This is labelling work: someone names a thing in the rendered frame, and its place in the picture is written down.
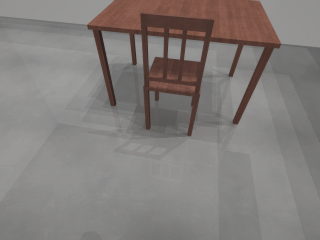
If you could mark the chair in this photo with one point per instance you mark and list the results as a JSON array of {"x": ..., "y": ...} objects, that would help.
[{"x": 174, "y": 76}]

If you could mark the table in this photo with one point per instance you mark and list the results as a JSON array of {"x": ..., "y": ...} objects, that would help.
[{"x": 240, "y": 22}]

